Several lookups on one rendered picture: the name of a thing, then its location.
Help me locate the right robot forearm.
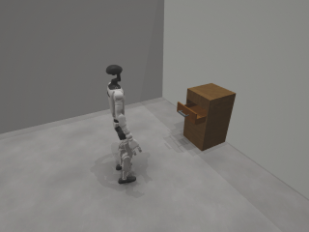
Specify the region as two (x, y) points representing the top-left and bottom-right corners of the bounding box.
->
(118, 114), (134, 141)

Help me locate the handle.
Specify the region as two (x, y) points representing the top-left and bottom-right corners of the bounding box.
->
(178, 110), (189, 118)

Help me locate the drawer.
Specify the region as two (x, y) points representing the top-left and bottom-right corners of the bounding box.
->
(177, 101), (208, 125)

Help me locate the right robot hand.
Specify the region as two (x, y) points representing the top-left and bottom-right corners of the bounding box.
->
(128, 138), (142, 156)

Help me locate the right robot thigh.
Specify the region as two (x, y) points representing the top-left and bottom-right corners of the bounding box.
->
(117, 127), (133, 160)

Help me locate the right robot upper arm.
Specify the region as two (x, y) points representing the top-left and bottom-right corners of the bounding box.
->
(113, 90), (124, 121)

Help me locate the cabinet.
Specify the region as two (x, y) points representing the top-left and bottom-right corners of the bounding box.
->
(183, 83), (236, 152)

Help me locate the right robot foot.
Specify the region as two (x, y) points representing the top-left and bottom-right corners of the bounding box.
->
(118, 176), (136, 184)

